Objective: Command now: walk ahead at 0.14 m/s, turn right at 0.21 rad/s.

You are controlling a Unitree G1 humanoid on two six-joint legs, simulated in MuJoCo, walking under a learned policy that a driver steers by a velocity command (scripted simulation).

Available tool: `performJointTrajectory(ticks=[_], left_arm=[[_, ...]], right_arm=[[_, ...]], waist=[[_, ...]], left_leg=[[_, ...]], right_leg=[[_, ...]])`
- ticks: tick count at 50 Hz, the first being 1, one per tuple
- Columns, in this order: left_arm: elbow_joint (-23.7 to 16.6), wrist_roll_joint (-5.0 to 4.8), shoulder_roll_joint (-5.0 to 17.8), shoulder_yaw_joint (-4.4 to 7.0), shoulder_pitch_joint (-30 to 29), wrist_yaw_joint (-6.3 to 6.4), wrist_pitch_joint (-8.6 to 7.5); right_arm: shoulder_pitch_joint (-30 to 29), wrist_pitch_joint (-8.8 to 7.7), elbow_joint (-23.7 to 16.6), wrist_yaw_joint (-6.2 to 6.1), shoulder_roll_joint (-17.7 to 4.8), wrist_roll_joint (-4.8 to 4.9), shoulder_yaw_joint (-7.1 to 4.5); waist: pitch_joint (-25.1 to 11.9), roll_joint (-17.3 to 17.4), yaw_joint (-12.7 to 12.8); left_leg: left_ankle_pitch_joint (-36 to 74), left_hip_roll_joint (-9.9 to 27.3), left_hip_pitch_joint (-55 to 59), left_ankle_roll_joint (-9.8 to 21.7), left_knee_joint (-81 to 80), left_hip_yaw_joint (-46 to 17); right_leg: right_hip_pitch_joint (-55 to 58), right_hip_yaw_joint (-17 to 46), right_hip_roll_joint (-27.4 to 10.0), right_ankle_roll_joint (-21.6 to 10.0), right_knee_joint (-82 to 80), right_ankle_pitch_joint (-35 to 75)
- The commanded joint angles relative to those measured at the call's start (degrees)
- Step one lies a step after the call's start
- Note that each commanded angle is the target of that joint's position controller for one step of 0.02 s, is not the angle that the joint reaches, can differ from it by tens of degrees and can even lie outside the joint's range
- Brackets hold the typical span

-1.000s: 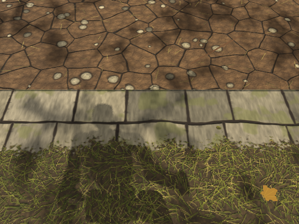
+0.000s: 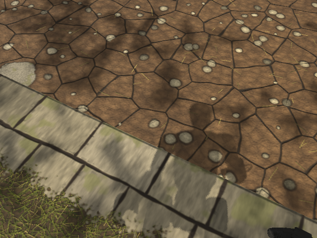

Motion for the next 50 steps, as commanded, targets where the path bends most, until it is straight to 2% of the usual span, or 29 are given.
performJointTrajectory(ticks=[1,3,5,8,12,15,16,17,18,19,20,21,22,24,26,29,33,37,39,40,41,42,43,44,45,46,47,48,50], left_arm=[[-2.04,0.63,4.17,1.34,4.26,1.48,2.71],[-2.82,1.09,3.41,1.58,4.98,2.31,3.77],[-4.23,1.32,3.25,1.75,3.10,2.51,4.34],[-6.59,1.29,3.63,2.03,-0.94,2.02,5.20],[-8.95,1.36,4.27,2.55,-3.42,0.84,5.71],[-8.53,1.61,4.02,3.06,-0.08,-0.21,5.53],[-8.09,2.11,5.62,3.72,1.63,-0.09,5.37],[-9.01,2.29,11.49,5.16,2.38,0.83,5.04],[-10.87,3.33,16.32,5.70,1.56,0.87,4.38],[-11.17,4.24,13.97,5.18,2.20,0.32,2.93],[-11.47,3.82,12.80,4.82,0.05,0.28,1.76],[-12.17,2.54,11.34,4.63,-3.23,0.58,1.45],[-12.79,1.39,9.51,4.03,-5.36,0.99,1.62],[-13.36,1.44,8.34,3.49,-4.98,1.70,1.95],[-13.59,1.42,8.71,3.68,-3.55,2.19,2.10],[-14.05,1.10,9.75,4.16,-2.52,2.84,2.73],[-15.31,1.36,10.72,4.60,-3.57,2.74,3.53],[-16.51,1.15,10.63,4.64,-5.31,2.24,4.12],[-17.18,0.66,10.41,4.54,-6.85,2.28,4.49],[-17.64,0.22,10.19,4.43,-8.04,2.44,4.78],[-18.04,0.22,8.96,4.09,-7.74,2.64,4.95],[-18.06,1.12,5.49,3.12,-4.95,2.53,4.94],[-19.85,0.91,6.46,3.54,-4.19,2.42,4.29],[-18.59,1.85,11.00,4.74,-2.94,2.29,3.73],[-17.18,1.36,12.31,5.48,-2.43,2.09,3.81],[-15.78,1.37,10.91,5.37,-1.67,2.29,4.34],[-15.63,1.59,9.64,5.01,-1.96,2.46,4.74],[-15.71,1.43,7.77,4.40,-2.34,2.31,4.91],[-16.73,1.01,5.58,3.39,-4.37,2.16,4.77]], right_arm=[[1.51,-0.52,-0.56,-0.42,-6.62,-0.33,-2.26],[-0.34,-0.81,-0.13,-1.13,-8.85,-1.12,-3.19],[-0.47,-0.67,0.68,-2.03,-9.68,-0.71,-3.64],[-0.58,0.27,1.96,-3.26,-9.87,-0.17,-3.86],[-0.41,1.52,3.52,-3.58,-10.94,0.70,-4.30],[-1.34,2.48,4.60,-3.59,-11.35,2.22,-4.53],[0.96,2.87,5.84,-3.55,-9.62,2.45,-4.24],[2.82,3.19,5.81,-3.32,-6.87,1.02,-3.67],[-1.72,3.04,2.41,-3.70,-6.89,-0.03,-3.50],[-5.13,3.02,1.94,-3.80,-8.73,0.03,-4.03],[-4.53,3.14,2.28,-3.82,-9.16,0.98,-4.37],[-2.64,3.26,3.84,-4.20,-9.27,0.90,-4.67],[-2.09,3.34,4.43,-4.55,-10.15,0.45,-5.01],[-1.40,3.08,4.73,-4.44,-9.32,0.55,-5.00],[-1.73,2.74,4.73,-4.37,-8.24,1.05,-4.65],[-3.56,2.43,4.31,-4.17,-7.25,1.19,-4.11],[-3.81,1.97,4.47,-3.34,-7.68,1.47,-3.96],[-2.22,0.95,4.72,-2.41,-8.63,1.85,-4.09],[0.07,0.36,5.16,-1.86,-8.90,1.92,-4.20],[2.35,0.11,5.83,-1.59,-9.09,1.88,-4.38],[4.32,0.09,6.46,-1.57,-10.79,1.51,-4.95],[5.04,0.47,6.09,-1.90,-14.55,0.40,-5.61],[4.23,0.88,6.08,-1.82,-16.92,-1.39,-5.80],[2.26,0.59,4.57,-1.92,-13.86,-1.18,-5.03],[-0.45,0.60,3.79,-2.20,-11.14,-0.49,-4.26],[-2.22,0.73,3.52,-2.27,-10.10,0.30,-3.89],[-2.26,0.80,3.62,-2.37,-9.59,1.08,-3.56],[-1.38,1.01,4.06,-2.53,-9.62,1.19,-3.28],[0.74,1.44,4.95,-2.76,-9.58,0.86,-3.13]], waist=[[-10.75,7.12,0.03],[-9.84,8.24,1.00],[-9.97,7.90,0.48],[-8.74,8.34,-0.82],[-7.65,8.36,-1.54],[-8.01,7.16,0.66],[-6.87,3.74,0.64],[-5.22,-10.41,-1.18],[-3.34,-18.97,-0.47],[-6.26,-11.80,1.61],[-6.44,-9.21,-0.18],[-6.90,-5.76,-1.90],[-7.21,-5.70,-2.59],[-9.48,-5.63,-3.13],[-10.25,-5.11,-2.53],[-9.67,-6.08,-1.37],[-8.21,-7.60,-0.84],[-8.74,-8.50,-0.98],[-9.31,-8.54,-2.34],[-9.37,-8.09,-3.92],[-9.96,-6.22,-4.14],[-11.42,5.17,-2.18],[-8.27,18.21,-0.47],[-7.88,13.38,-1.05],[-6.97,9.79,-0.25],[-5.86,8.02,0.32],[-5.17,8.10,-0.41],[-5.00,8.14,-0.77],[-5.67,9.42,-1.96]], left_leg=[[27.25,15.02,11.60,11.70,-11.81,-9.96],[25.22,15.38,7.47,12.30,-13.98,-6.76],[19.13,16.63,7.97,12.45,-15.27,-5.45],[5.82,17.59,8.50,11.93,-17.34,-4.20],[2.41,19.05,11.43,10.38,-15.76,-2.93],[1.32,17.35,12.28,6.31,-8.95,0.16],[-2.83,14.38,10.18,2.69,-2.77,2.62],[-13.31,7.56,0.51,-3.08,13.08,8.66],[-30.54,-1.30,-13.82,-6.45,25.98,4.16],[-30.61,-0.87,-14.74,-5.64,34.30,-4.06],[-25.25,0.00,-15.39,-4.61,36.20,-6.27],[-20.43,0.87,-15.48,-4.40,35.58,-7.13],[-17.55,1.22,-15.08,-4.61,34.74,-7.54],[-13.72,0.02,-11.89,-5.24,35.56,-7.40],[-11.68,-0.62,-12.07,-5.72,31.44,-7.74],[-10.65,-1.17,-10.98,-6.84,22.36,-8.48],[-11.57,-2.22,-4.68,-7.28,14.33,-8.62],[-13.18,-3.27,0.59,-6.42,7.55,-8.90],[-10.27,-3.52,4.81,-5.45,0.06,-8.49],[-4.41,-3.32,9.39,-4.66,-7.19,-7.62],[1.63,0.37,15.85,-3.22,-10.97,-9.32],[9.32,12.17,22.50,1.22,-12.10,-19.72],[19.86,21.24,21.12,11.79,-13.29,-33.10],[19.38,23.66,18.77,15.57,-13.29,-33.32],[17.30,19.69,17.52,13.35,-12.33,-27.07],[14.41,15.61,17.16,10.51,-11.56,-22.11],[14.93,14.33,17.68,9.78,-11.20,-20.26],[17.32,13.05,17.22,9.88,-11.15,-17.90],[18.33,11.44,19.27,10.02,-11.08,-14.86]], right_leg=[[-3.69,0.60,-3.33,2.01,-1.59,5.42],[-1.06,-1.33,-2.29,2.33,-3.88,7.77],[-2.04,-1.31,-3.05,1.48,-6.45,11.22],[-2.66,-1.91,-3.79,0.07,-10.63,14.58],[-1.16,-3.97,-3.01,-1.85,-17.21,13.36],[5.87,-7.35,-0.10,-4.90,-30.37,19.29],[8.85,-5.21,0.59,-6.94,-36.64,24.23],[13.29,11.19,-10.04,-11.35,-43.79,40.32],[14.64,27.47,-20.14,-22.05,-46.76,48.23],[13.93,26.55,-19.15,-23.64,-47.37,45.88],[14.32,21.73,-16.07,-20.66,-46.63,44.31],[14.72,18.23,-13.29,-17.32,-45.55,42.24],[14.57,16.60,-12.36,-15.70,-45.16,42.86],[14.50,14.83,-10.53,-15.47,-44.52,46.96],[17.00,14.76,-9.82,-15.49,-44.16,47.02],[18.23,16.63,-9.20,-15.50,-43.93,41.84],[13.49,19.94,-8.30,-16.18,-44.03,35.73],[13.01,24.54,-7.56,-16.15,-42.13,39.73],[13.17,26.06,-6.30,-14.95,-40.12,42.00],[11.70,25.62,-4.67,-13.25,-38.68,40.20],[7.67,24.13,-2.28,-10.70,-36.14,33.29],[0.33,16.43,3.66,-7.38,-24.90,16.28],[-10.99,7.84,11.40,-4.27,-14.56,-4.15],[-11.84,8.97,7.44,-2.09,-2.58,-3.76],[-11.50,8.94,6.87,-1.28,1.68,0.31],[-11.53,8.48,6.66,-0.24,3.10,3.35],[-12.62,8.57,6.76,0.63,4.33,5.96],[-11.62,7.78,6.96,1.28,3.95,7.32],[-10.07,5.23,6.25,1.95,-2.73,8.93]])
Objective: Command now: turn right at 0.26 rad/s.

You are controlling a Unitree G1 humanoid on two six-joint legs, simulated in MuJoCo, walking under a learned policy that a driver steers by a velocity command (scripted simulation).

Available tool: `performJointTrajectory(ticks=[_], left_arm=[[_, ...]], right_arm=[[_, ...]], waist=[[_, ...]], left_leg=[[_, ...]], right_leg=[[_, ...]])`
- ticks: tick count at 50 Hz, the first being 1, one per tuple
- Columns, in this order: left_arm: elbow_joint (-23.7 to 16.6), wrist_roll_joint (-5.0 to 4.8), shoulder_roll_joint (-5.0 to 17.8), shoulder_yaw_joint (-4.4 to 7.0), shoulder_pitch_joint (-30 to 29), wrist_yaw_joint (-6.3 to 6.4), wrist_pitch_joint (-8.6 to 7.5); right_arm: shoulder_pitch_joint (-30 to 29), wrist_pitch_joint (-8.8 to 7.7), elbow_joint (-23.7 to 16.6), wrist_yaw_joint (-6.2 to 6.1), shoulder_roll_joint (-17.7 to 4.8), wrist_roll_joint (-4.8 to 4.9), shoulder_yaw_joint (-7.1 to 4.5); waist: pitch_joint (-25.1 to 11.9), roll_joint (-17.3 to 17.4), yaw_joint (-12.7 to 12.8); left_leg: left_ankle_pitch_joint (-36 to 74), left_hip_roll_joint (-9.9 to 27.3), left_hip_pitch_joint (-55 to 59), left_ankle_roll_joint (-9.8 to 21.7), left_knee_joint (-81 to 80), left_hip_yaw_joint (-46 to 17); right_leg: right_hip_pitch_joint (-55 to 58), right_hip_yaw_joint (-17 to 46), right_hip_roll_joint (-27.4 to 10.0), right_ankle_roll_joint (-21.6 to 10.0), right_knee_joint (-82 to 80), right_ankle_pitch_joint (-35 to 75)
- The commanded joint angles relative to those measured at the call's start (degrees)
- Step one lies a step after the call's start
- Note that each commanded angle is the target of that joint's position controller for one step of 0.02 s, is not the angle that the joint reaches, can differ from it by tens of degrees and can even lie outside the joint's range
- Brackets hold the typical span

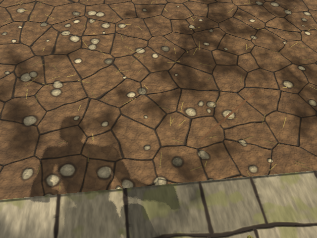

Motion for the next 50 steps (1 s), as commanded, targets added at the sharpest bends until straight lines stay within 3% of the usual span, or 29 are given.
performJointTrajectory(ticks=[1,3,5,7,8,9,10,11,12,13,14,16,27,49,50], left_arm=[[-4.07,-0.14,1.40,-0.06,-0.41,-0.01,-0.60],[-4.67,0.30,-0.36,-1.14,-1.97,-0.31,-0.72],[-4.50,-0.08,0.67,-1.05,-2.06,-0.43,-0.78],[-2.64,-0.07,0.94,-0.78,1.36,-0.51,-0.84],[-2.12,0.28,1.42,-0.71,2.03,-0.53,-0.86],[-2.67,0.76,3.58,-0.49,2.28,-0.16,-0.84],[-3.20,1.28,7.75,0.20,3.01,0.40,-0.50],[-2.58,1.95,3.98,-0.92,0.03,-0.43,-0.87],[-3.44,1.89,0.85,-1.60,-2.23,-1.20,-1.55],[-2.65,2.25,0.40,-1.73,-1.41,-1.46,-2.04],[-2.43,2.24,1.38,-1.64,-0.82,-1.57,-2.47],[-1.69,1.76,1.57,-1.74,-0.17,-1.50,-3.14],[0.71,1.42,0.06,-2.16,0.71,-1.16,-3.30],[10.59,0.87,-0.49,-2.61,4.02,-0.25,-3.33],[11.48,0.79,-0.53,-2.61,4.96,-0.13,-3.20]], right_arm=[[-2.58,-0.26,-3.43,-0.54,-7.69,0.02,-1.17],[-2.72,0.15,-3.18,-0.46,-8.65,0.07,-1.21],[-1.04,0.52,-2.51,-0.12,-10.42,0.33,-1.51],[-1.43,0.64,-2.05,0.15,-10.21,1.17,-1.07],[0.25,0.38,-1.23,0.26,-9.15,1.53,-0.61],[1.93,-0.34,-0.82,0.58,-7.79,0.75,0.06],[3.76,-1.32,-1.21,1.28,-5.76,-1.38,0.82],[2.47,-1.48,-1.10,1.07,-4.07,-0.94,1.27],[-0.12,-1.26,-0.68,0.81,-6.52,-0.99,0.93],[-1.52,-1.01,-0.35,0.68,-6.94,-0.87,0.77],[-1.27,-0.53,0.33,0.37,-7.16,-0.55,0.66],[-0.16,-0.07,1.09,0.08,-7.15,-0.48,0.69],[1.26,-0.09,7.01,-0.42,-7.10,-0.06,0.67],[3.16,0.51,14.67,-1.45,-5.88,0.22,1.00],[4.23,0.59,15.31,-1.49,-5.25,0.29,1.12]], waist=[[-5.36,11.77,0.52],[-6.07,13.49,-0.37],[-5.98,14.51,-1.42],[-5.44,13.15,0.59],[-4.89,11.84,0.97],[-6.63,8.27,0.27],[-9.30,-2.72,-2.08],[-8.96,-8.09,-2.38],[-6.47,-4.48,-1.28],[-5.46,-3.74,-0.31],[-3.93,-3.54,-0.10],[-2.07,-3.13,-0.57],[-2.19,1.80,-0.35],[-0.63,2.61,-0.36],[-1.76,2.13,-0.37]], left_leg=[[24.16,11.89,8.70,11.77,-5.70,-9.19],[24.08,11.62,7.49,11.54,-5.24,-7.74],[24.59,12.45,6.87,11.96,-4.68,-8.76],[23.16,11.81,5.13,10.59,-2.66,-8.50],[20.54,10.82,3.26,8.31,-2.05,-8.11],[15.26,9.50,-0.89,4.39,-0.64,-7.13],[3.61,4.74,-5.21,0.55,4.90,-2.25],[-3.74,3.37,-0.71,-1.94,1.31,-0.35],[0.09,3.14,1.68,-3.36,1.15,0.08],[2.69,2.64,1.81,-3.65,1.42,0.69],[3.70,2.59,1.85,-3.55,1.71,0.71],[4.94,2.98,2.19,-3.35,0.98,0.22],[7.04,3.33,3.82,-3.64,-0.20,0.13],[6.60,2.53,3.59,-2.90,-0.89,0.68],[1.23,1.57,3.77,-2.72,-0.43,1.79]], right_leg=[[-1.41,-1.83,-2.80,1.63,-6.08,1.67],[5.25,-4.87,-4.97,1.57,-16.37,0.91],[9.74,-7.38,-4.84,1.31,-23.83,2.14],[16.45,-8.89,-4.07,-0.33,-37.47,12.27],[20.82,-8.11,-4.19,-1.87,-44.57,18.36],[27.76,-2.59,-8.61,-3.70,-43.99,27.19],[32.36,4.98,-16.79,-7.15,-39.68,42.44],[22.74,5.89,-18.29,-11.50,-40.41,33.87],[20.16,3.83,-14.45,-10.45,-41.08,24.53],[19.15,2.25,-12.21,-8.63,-41.19,20.17],[17.92,1.33,-11.01,-7.63,-41.25,19.36],[16.23,1.17,-10.66,-6.94,-41.23,19.28],[16.92,-0.76,-8.76,-6.65,-39.85,21.37],[16.65,-4.17,-6.52,-5.22,-39.46,20.79],[17.08,-4.47,-6.06,-5.45,-40.02,14.37]])
Over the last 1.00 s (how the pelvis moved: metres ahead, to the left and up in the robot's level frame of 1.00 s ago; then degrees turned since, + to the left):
0.06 -0.01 0.01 -32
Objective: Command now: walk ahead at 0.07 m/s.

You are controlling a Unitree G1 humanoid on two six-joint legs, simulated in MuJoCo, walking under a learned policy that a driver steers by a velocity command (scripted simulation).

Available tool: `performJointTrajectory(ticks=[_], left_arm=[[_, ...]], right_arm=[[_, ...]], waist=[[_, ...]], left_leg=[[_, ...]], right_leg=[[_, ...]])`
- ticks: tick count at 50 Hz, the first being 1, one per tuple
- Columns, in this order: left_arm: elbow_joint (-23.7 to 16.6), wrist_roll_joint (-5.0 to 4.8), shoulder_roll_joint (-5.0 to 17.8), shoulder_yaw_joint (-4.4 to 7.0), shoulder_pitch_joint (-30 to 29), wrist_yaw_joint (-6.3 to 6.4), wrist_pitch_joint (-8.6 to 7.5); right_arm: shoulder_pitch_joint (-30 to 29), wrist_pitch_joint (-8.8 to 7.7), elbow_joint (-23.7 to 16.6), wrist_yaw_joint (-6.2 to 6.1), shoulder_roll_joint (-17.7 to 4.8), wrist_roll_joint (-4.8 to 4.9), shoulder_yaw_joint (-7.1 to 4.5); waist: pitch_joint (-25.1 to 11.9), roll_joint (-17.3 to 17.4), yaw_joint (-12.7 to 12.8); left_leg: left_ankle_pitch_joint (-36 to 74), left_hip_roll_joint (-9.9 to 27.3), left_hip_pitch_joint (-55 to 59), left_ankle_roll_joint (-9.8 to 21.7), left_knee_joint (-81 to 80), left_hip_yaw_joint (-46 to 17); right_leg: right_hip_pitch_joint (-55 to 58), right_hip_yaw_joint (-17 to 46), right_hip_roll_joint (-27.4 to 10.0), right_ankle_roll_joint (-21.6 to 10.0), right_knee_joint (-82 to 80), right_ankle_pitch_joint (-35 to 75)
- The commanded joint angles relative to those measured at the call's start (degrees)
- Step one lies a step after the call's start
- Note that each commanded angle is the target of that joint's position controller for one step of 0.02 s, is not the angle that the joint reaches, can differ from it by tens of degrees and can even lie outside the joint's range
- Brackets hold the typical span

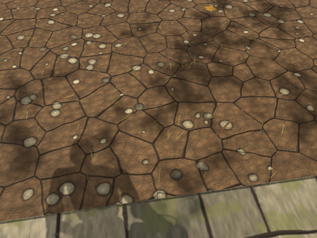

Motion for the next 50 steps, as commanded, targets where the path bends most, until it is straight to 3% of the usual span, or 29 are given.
performJointTrajectory(ticks=[1,4,5,7,9,10,11,12,13,14,15,18,20,23,26,29,31,32,33,34,35,36,37,38,39,41,44,46,50], left_arm=[[-0.89,-0.47,7.04,1.63,1.85,0.52,-0.24],[-0.25,-1.21,10.14,2.56,4.66,0.56,-0.69],[0.32,-1.48,11.44,2.99,6.00,0.46,-1.28],[0.05,-1.66,11.21,3.03,4.34,0.34,-2.36],[-1.95,-2.36,9.92,2.61,-2.43,0.01,-2.39],[-2.97,-2.14,8.52,2.25,-4.78,-0.07,-2.44],[-4.18,-1.54,4.36,1.09,-6.21,-0.31,-2.94],[-6.90,-2.19,4.08,1.21,-7.27,0.16,-3.98],[-6.07,-3.23,6.69,1.83,-6.06,0.07,-4.79],[-4.82,-3.59,6.68,1.87,-3.76,-0.53,-5.36],[-3.71,-3.07,6.44,2.00,-2.77,-0.83,-5.75],[-4.14,-1.63,6.21,2.59,-6.13,-1.88,-6.00],[-4.95,-1.56,4.10,2.07,-8.69,-2.42,-5.56],[-7.71,-1.77,1.85,0.88,-16.36,-2.80,-5.46],[-9.24,-2.21,2.69,0.65,-20.85,-3.43,-5.45],[-10.31,-2.31,4.47,0.97,-22.20,-4.15,-5.77],[-9.41,-2.09,7.07,2.14,-17.59,-4.16,-5.93],[-7.31,-2.14,8.98,3.28,-10.25,-3.84,-5.80],[-4.12,-2.32,11.16,4.58,-0.09,-3.26,-5.44],[-1.91,-1.55,15.48,5.56,9.97,-2.47,-4.92],[-0.70,-0.75,16.47,5.21,11.03,-3.36,-5.07],[-0.87,-1.30,10.69,3.80,7.32,-3.52,-5.35],[-1.58,-1.35,8.53,3.10,1.92,-3.42,-5.73],[-2.22,-1.04,7.68,2.74,-2.44,-3.60,-6.18],[-2.36,-0.45,6.41,2.44,-4.61,-3.86,-6.51],[-1.42,0.09,5.06,1.97,-5.51,-4.04,-6.89],[0.86,0.33,6.87,1.96,-3.75,-3.26,-7.21],[1.59,0.50,7.99,2.02,-3.12,-2.27,-6.62],[3.62,0.03,9.72,2.03,0.76,-1.31,-5.43]], right_arm=[[2.24,-0.21,-0.46,-0.32,-6.00,0.45,-1.04],[-0.67,-1.61,-2.65,0.06,-4.55,0.80,-0.78],[-1.05,-2.62,-3.36,0.56,-3.44,1.11,-0.55],[-0.45,-4.39,-3.81,1.66,-3.52,1.78,-0.65],[6.49,-5.61,-1.23,2.47,-3.14,2.04,-0.80],[11.84,-5.70,1.42,2.58,-4.31,1.39,-1.44],[18.75,-5.76,3.09,2.43,-8.54,0.87,-2.59],[23.15,-6.27,3.29,3.28,-15.23,0.43,-3.83],[18.73,-6.95,1.92,3.32,-11.07,-0.25,-2.51],[15.45,-7.36,0.30,3.22,-7.79,0.24,-1.72],[13.42,-7.45,-0.65,3.36,-7.30,0.52,-1.52],[14.85,-6.49,-0.94,3.17,-3.90,0.20,-0.24],[16.67,-5.80,-1.00,2.39,-4.70,0.00,-0.18],[16.74,-5.21,-2.06,1.44,-6.76,-0.18,-0.31],[19.02,-5.21,-1.77,1.17,-7.91,0.36,-0.68],[18.93,-4.96,-1.69,1.09,-8.36,1.05,-1.29],[17.35,-4.49,-2.42,1.08,-9.77,0.73,-1.96],[16.29,-3.97,-2.86,1.10,-10.01,0.38,-2.14],[15.65,-3.59,-3.61,1.12,-9.45,-0.01,-1.90],[16.88,-3.70,-5.26,1.19,-6.54,-1.25,-0.84],[24.76,-5.06,-4.98,1.98,2.33,0.05,1.28],[18.47,-6.63,-5.65,2.33,-4.69,1.74,-0.31],[12.24,-7.53,-7.85,2.40,-7.61,3.16,-1.27],[9.71,-7.85,-8.30,1.91,-7.30,2.84,-1.30],[9.09,-7.54,-8.30,1.54,-6.82,1.99,-1.81],[11.28,-6.08,-8.23,1.43,-4.52,1.48,-1.88],[8.98,-4.80,-10.00,0.94,-3.88,0.48,-2.10],[4.74,-4.66,-11.81,1.02,-3.42,-0.21,-1.83],[-2.93,-4.58,-13.61,1.80,-2.99,0.03,-1.15]], waist=[[-0.95,-1.38,0.27],[5.18,-7.68,2.19],[5.89,-10.88,2.37],[7.62,-11.09,1.06],[6.16,-8.57,-3.77],[4.62,-4.89,-5.56],[1.40,7.21,-7.14],[1.05,19.10,-7.58],[3.41,11.06,-4.93],[5.26,7.82,-3.07],[4.90,6.41,-2.09],[3.62,6.55,-2.32],[3.06,5.93,-2.77],[4.90,5.16,-4.01],[6.68,6.32,-4.60],[6.79,6.25,-2.66],[2.03,7.56,1.10],[-2.93,8.13,5.19],[-8.99,7.51,9.84],[-17.46,-1.65,11.69],[-26.16,-17.46,6.10],[-18.18,-10.70,7.54],[-8.91,-7.72,6.17],[-5.44,-1.57,4.13],[-3.44,-0.57,2.26],[-2.82,-2.87,-0.50],[-0.51,-2.64,-1.86],[-0.68,-2.65,-1.27],[-3.17,-2.94,2.11]], left_leg=[[-4.76,-2.74,-1.04,1.74,-1.06,3.27],[-14.90,-4.35,-11.51,3.55,8.31,5.14],[-12.00,-4.02,-13.50,4.24,13.11,4.95],[-12.06,-1.29,-13.68,6.77,15.36,1.94],[-7.33,-1.84,-0.49,8.94,1.01,3.36],[-1.61,-2.19,8.26,8.33,-2.82,1.64],[-9.03,7.62,15.67,10.78,-10.78,-14.14],[-14.16,18.91,19.15,18.35,-19.17,-37.40],[-15.49,20.43,17.31,19.59,-19.22,-38.88],[-14.00,17.97,17.01,17.66,-18.71,-32.46],[-10.93,15.48,17.14,15.49,-19.00,-26.56],[9.42,10.55,16.66,12.31,-19.83,-13.73],[18.37,9.24,16.20,12.67,-19.88,-9.11],[19.14,7.71,10.34,12.55,-21.99,-4.93],[17.88,8.95,8.92,13.06,-23.62,-3.81],[24.12,11.61,14.13,12.17,-21.08,-3.03],[42.80,12.25,17.07,10.91,-13.84,-1.81],[52.36,11.08,16.46,9.95,-5.16,-0.34],[52.19,8.66,10.48,8.35,6.86,0.89],[29.36,4.29,-3.90,7.03,26.21,2.50],[-15.69,-6.63,-21.55,4.59,44.18,-2.62],[-15.70,-3.52,-27.51,5.92,50.25,-7.46],[-10.24,-0.74,-30.20,6.94,50.19,-5.42],[-4.72,2.25,-27.20,6.93,47.54,-4.47],[-1.79,4.00,-24.46,6.62,44.61,-3.95],[-0.28,5.55,-19.30,5.95,41.08,-3.92],[1.02,5.08,-19.59,3.36,33.92,-1.81],[7.25,4.54,-19.61,2.18,24.67,-0.58],[19.79,1.17,-13.77,2.23,9.15,1.11]], right_leg=[[-2.07,2.01,-1.48,-2.09,-6.68,-6.76],[-5.23,14.23,-9.14,-7.70,-14.50,-31.81],[-4.71,21.06,-13.65,-10.39,-17.81,-34.29],[-6.81,25.66,-17.21,-12.50,-19.22,-30.22],[-12.04,16.94,-12.76,-8.86,-14.90,-21.92],[-16.24,10.64,-8.19,-6.20,-7.93,-14.64],[-22.70,0.47,-1.49,-1.91,10.26,-8.39],[-32.64,-1.52,2.81,-0.51,24.01,-15.61],[-36.54,3.50,-0.80,-1.35,33.56,-15.31],[-38.71,4.23,-3.08,-2.51,36.46,-9.19],[-39.10,2.85,-4.91,-3.15,36.14,-3.99],[-36.05,-0.44,-7.23,-2.18,30.34,5.04],[-35.15,-2.55,-6.80,-0.62,25.70,8.08],[-29.77,-4.72,-5.06,0.69,12.83,14.46],[-25.22,-5.64,-3.61,0.22,5.73,18.13],[-24.01,-4.19,-3.45,-2.25,1.67,17.16],[-16.12,-5.36,-1.07,-4.36,1.54,14.46],[-6.82,-6.49,0.73,-5.90,1.77,13.62],[7.30,-5.58,0.13,-7.70,1.87,14.09],[25.19,9.91,-12.43,-11.23,2.90,9.78],[37.55,39.79,-24.41,-20.44,-8.60,-6.48],[30.89,40.41,-21.82,-17.32,-14.00,-10.53],[21.60,30.60,-20.16,-14.94,-15.00,-5.65],[12.79,23.50,-18.20,-13.93,-16.35,3.40],[6.66,17.73,-15.92,-13.27,-17.46,9.54],[0.75,11.99,-13.77,-13.22,-19.99,16.86],[-3.88,4.42,-13.04,-14.08,-19.77,38.75],[-4.35,0.45,-11.30,-13.20,-19.04,43.67],[-1.39,-2.03,-9.87,-11.05,-17.24,40.66]])
Over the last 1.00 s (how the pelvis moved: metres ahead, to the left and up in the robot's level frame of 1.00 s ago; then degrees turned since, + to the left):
0.00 -0.03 -0.01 -1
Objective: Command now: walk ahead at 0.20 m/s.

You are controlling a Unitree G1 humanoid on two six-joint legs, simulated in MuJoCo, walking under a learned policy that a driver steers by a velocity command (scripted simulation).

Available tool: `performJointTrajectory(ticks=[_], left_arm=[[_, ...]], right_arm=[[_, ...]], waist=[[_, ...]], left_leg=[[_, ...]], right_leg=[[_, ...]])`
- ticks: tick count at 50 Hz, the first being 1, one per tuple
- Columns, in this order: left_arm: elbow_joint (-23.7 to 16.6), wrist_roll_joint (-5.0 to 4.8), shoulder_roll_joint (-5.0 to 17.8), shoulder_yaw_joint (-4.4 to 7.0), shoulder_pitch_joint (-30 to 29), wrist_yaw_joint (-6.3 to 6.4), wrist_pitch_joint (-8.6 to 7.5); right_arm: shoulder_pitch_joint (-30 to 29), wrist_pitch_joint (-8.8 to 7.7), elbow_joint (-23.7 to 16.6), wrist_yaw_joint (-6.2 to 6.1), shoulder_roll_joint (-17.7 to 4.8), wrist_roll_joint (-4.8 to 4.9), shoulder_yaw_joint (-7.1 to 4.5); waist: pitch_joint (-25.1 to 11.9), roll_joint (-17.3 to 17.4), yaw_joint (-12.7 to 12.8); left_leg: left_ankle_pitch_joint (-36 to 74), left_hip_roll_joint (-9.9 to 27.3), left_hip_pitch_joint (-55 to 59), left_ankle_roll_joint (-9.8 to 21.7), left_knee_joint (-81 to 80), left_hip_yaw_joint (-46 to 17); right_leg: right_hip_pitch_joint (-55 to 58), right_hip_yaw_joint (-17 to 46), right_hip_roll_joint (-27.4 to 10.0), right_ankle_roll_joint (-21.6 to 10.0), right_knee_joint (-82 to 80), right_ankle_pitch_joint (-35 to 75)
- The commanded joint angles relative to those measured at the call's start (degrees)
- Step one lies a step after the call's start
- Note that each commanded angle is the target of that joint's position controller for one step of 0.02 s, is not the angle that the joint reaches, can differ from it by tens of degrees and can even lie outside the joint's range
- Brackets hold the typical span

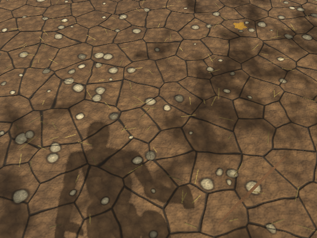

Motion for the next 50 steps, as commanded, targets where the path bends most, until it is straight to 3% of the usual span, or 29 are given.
performJointTrajectory(ticks=[1,5,6,7,8,9,10,12,14,16,18,20,21,22,23,25,26,29,31,33,34,35,36,37,38,40,41,46,50], left_arm=[[-2.37,-0.50,9.58,1.54,-2.11,0.86,-0.09],[-1.19,-1.59,9.32,1.51,-3.74,1.33,1.37],[-0.76,-1.16,8.29,1.21,-1.72,1.37,1.52],[-0.78,0.32,6.69,0.62,1.99,1.34,1.14],[1.49,0.35,1.17,-0.99,9.73,1.19,1.17],[1.54,-0.56,3.90,-0.59,6.52,1.25,2.09],[0.56,-1.57,6.66,0.15,3.17,1.43,3.07],[0.35,-1.35,7.01,0.75,-0.65,2.61,5.29],[0.85,-0.99,5.80,0.74,-0.73,3.43,6.46],[2.22,-0.78,4.33,0.49,0.28,3.56,6.40],[3.56,-0.44,3.51,0.38,1.29,3.18,6.21],[3.94,0.80,4.22,0.35,1.20,2.70,6.28],[3.26,0.75,5.93,0.46,0.64,2.86,6.29],[3.95,-0.34,9.85,1.45,0.67,2.93,6.15],[3.83,-0.74,9.80,1.61,0.66,2.91,5.50],[3.38,-0.75,11.25,2.34,-0.33,3.05,3.74],[3.21,-1.14,11.22,2.68,-0.38,3.13,2.78],[3.93,-2.16,8.74,2.47,2.25,2.82,0.95],[3.46,-2.59,9.39,2.72,0.60,2.47,1.20],[2.46,-2.38,10.32,3.01,-0.78,2.22,1.48],[1.51,-2.09,8.83,2.60,-2.94,2.07,1.12],[-0.46,-1.74,3.94,1.53,-3.42,2.02,0.12],[-2.02,-1.49,4.84,1.59,-5.83,2.08,-0.98],[-2.01,-2.76,6.86,2.34,-6.03,1.46,-1.56],[-1.60,-3.40,6.77,2.32,-5.95,0.84,-1.84],[-1.56,-2.54,6.25,2.70,-6.97,0.67,-1.81],[-1.60,-2.27,5.48,2.72,-6.94,0.53,-1.52],[-5.22,-1.39,1.81,1.44,-15.65,-0.01,-0.74],[-7.63,-2.00,2.75,0.96,-21.56,-0.77,-0.43]], right_arm=[[0.99,0.20,-1.92,0.43,-2.25,0.08,-0.05],[2.37,-0.14,-1.96,0.83,-5.16,-0.71,-1.01],[5.05,-0.34,-0.89,0.56,-7.38,-1.11,-1.78],[7.67,-0.31,-0.70,0.24,-11.23,-1.59,-2.52],[9.39,0.49,0.28,0.11,-9.06,-1.88,-1.73],[10.26,1.04,0.53,0.54,-4.15,-1.12,-0.49],[7.99,1.11,0.48,0.94,-3.70,-0.74,0.03],[1.58,1.31,-0.72,0.85,-5.18,-0.79,-0.08],[-2.84,1.76,-1.34,0.37,-5.63,-1.37,-0.22],[-3.10,2.21,-0.93,0.00,-5.05,-1.47,-0.13],[-3.03,2.58,-0.21,-0.32,-4.76,-0.51,-0.04],[0.13,2.79,1.56,-0.36,-3.68,0.08,0.27],[0.63,3.01,1.74,-0.37,-4.70,-0.03,-0.09],[-0.04,3.29,0.80,-0.68,-4.50,0.07,-0.38],[-1.43,3.05,0.45,-0.92,-4.65,0.18,-0.45],[-1.81,1.81,0.44,-0.74,-2.53,0.94,-0.52],[-1.55,1.17,0.72,-0.35,-3.32,0.68,-0.95],[-2.65,-0.77,0.07,0.96,-1.65,1.58,-0.89],[-1.39,-1.41,0.73,1.46,-0.92,1.85,-0.89],[6.55,-0.74,4.09,1.27,-3.06,1.78,-2.16],[13.18,-0.39,5.62,0.82,-5.34,1.93,-3.06],[19.66,-0.04,6.95,0.44,-11.39,1.67,-4.63],[24.28,-0.47,7.99,1.07,-11.10,1.18,-4.18],[19.98,-1.03,7.12,1.05,-7.40,0.51,-2.72],[15.94,-1.46,5.55,1.25,-5.36,0.24,-2.00],[12.14,-1.55,4.24,1.67,-4.40,0.30,-1.20],[12.47,-1.25,4.42,1.62,-3.68,0.08,-0.85],[15.29,-0.61,5.27,0.14,-6.58,0.03,-1.28],[18.41,-0.88,6.90,-0.07,-7.29,0.93,-1.80]], waist=[[-3.63,-5.72,-1.83],[-4.78,-5.40,-4.52],[-6.34,-3.30,-4.98],[-11.32,1.91,-3.56],[-18.08,10.98,-1.38],[-18.63,10.09,-3.92],[-15.33,7.30,-3.59],[-9.19,2.98,-2.20],[-6.73,4.94,-0.46],[-7.32,5.40,-0.25],[-7.75,4.57,0.53],[-6.75,2.81,0.12],[-4.00,1.82,-0.82],[-0.94,-4.31,-1.91],[0.88,-7.40,-0.73],[2.96,-15.77,-0.90],[3.73,-15.94,-0.67],[3.59,-12.48,-0.49],[2.30,-11.36,-2.38],[-1.59,-9.77,-5.55],[-4.06,-5.39,-8.63],[-6.66,10.73,-9.75],[-7.27,13.70,-11.45],[-3.09,7.19,-8.28],[-0.98,4.64,-6.69],[1.83,1.45,-4.79],[1.67,2.13,-4.23],[3.08,1.52,-5.22],[4.53,2.41,-6.13]], left_leg=[[7.16,-2.70,12.28,-0.15,-7.48,1.49],[5.52,-4.12,17.16,2.68,-16.04,1.08],[16.00,-3.60,23.14,3.90,-19.53,0.59],[39.06,3.08,33.79,6.74,-15.68,-5.05],[45.17,12.16,44.69,15.87,-14.44,-14.82],[37.08,14.02,42.16,18.45,-17.93,-19.68],[23.39,12.66,37.58,17.09,-20.57,-19.25],[4.26,10.11,27.95,13.87,-25.24,-16.71],[-5.51,7.00,19.85,11.56,-28.44,-13.21],[-8.17,4.82,17.00,10.93,-28.89,-9.62],[-14.45,3.20,15.63,9.80,-28.22,-7.29],[-28.30,0.80,13.34,5.85,-28.52,-5.79],[-32.48,-0.72,12.02,4.16,-27.12,-5.00],[-32.76,-4.97,13.77,2.72,-24.72,-0.02],[-30.76,-6.67,16.45,1.80,-18.76,2.49],[-19.75,-10.15,13.28,1.48,-6.60,7.03],[-17.64,-8.80,9.51,2.31,-2.19,5.52],[-22.00,-5.33,3.05,4.80,-3.36,3.10],[-16.74,-6.62,13.04,5.19,-14.54,5.98],[-9.66,-8.51,29.88,4.76,-17.36,6.71],[-10.37,-4.22,38.99,6.24,-19.32,0.67],[-14.00,6.88,49.95,12.12,-25.64,-17.81],[-15.66,15.51,51.80,18.15,-31.08,-33.78],[-17.42,15.81,49.12,17.67,-30.59,-30.83],[-16.76,12.98,45.78,15.70,-31.35,-24.97],[-8.25,9.79,40.30,12.99,-33.72,-16.36],[-3.37,8.31,38.10,12.20,-34.47,-12.80],[3.51,4.83,31.29,11.85,-36.69,-3.69],[1.32,6.28,31.19,11.30,-37.75,-2.02]], right_leg=[[-5.16,4.04,-14.25,-7.64,-1.36,32.15],[-0.36,6.43,-15.20,-4.90,7.46,27.26],[-0.84,5.69,-12.15,-2.69,12.37,25.28],[-5.85,3.57,-7.97,-0.04,20.43,13.29],[-14.26,2.62,-4.07,3.21,30.74,-11.83],[-16.40,5.23,-3.75,4.97,37.83,-28.95],[-18.96,6.93,-5.02,5.22,41.37,-31.24],[-19.74,7.11,-7.37,6.15,40.79,-25.84],[-14.46,6.16,-8.01,6.75,34.45,-20.54],[-9.07,4.50,-7.20,6.51,27.94,-14.64],[-3.89,2.72,-6.27,5.56,18.97,-5.09],[-0.92,2.96,-6.91,3.51,13.32,-2.50],[-3.48,4.88,-8.93,1.67,11.11,-10.90],[-11.39,5.92,-8.77,-0.69,9.46,-25.73],[-16.26,9.36,-10.32,-2.41,4.10,-32.44],[-13.58,19.97,-17.16,-4.88,-4.36,-33.05],[-10.36,23.56,-20.27,-6.39,-4.90,-30.11],[-0.97,23.50,-22.03,-7.30,-2.06,-18.07],[-3.48,17.95,-18.84,-5.45,0.44,-12.55],[-11.16,13.93,-15.81,-3.77,5.18,-5.43],[-17.08,9.81,-12.91,-1.58,14.32,-0.57],[-30.59,0.84,-5.75,2.67,32.60,-5.14],[-39.33,3.98,-4.19,3.22,46.20,-22.14],[-44.21,7.51,-8.51,1.54,53.91,-20.13],[-44.79,7.51,-10.72,0.16,55.27,-14.65],[-43.39,6.68,-13.33,-0.29,50.49,-6.74],[-40.82,5.94,-13.58,0.20,48.06,-4.69],[-34.49,2.40,-10.67,3.49,28.62,6.71],[-29.14,2.07,-8.82,2.87,19.59,12.30]])
Over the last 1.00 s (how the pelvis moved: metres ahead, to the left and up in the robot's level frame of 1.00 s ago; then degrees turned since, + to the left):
0.40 -0.01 0.01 0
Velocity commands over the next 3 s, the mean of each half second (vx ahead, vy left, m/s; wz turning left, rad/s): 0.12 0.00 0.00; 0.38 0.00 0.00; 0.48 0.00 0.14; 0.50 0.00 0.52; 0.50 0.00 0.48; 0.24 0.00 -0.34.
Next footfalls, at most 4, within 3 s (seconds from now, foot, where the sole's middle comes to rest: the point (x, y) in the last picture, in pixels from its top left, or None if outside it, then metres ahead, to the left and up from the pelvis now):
0.12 left None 0.22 0.14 -0.78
0.40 right None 0.14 -0.11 -0.78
1.14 right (200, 220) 0.56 -0.11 -0.78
1.72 left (145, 159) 0.85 0.15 -0.78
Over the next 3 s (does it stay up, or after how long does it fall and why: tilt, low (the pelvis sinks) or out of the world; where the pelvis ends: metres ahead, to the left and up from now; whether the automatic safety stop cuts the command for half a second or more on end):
stays up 1.24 0.27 -0.01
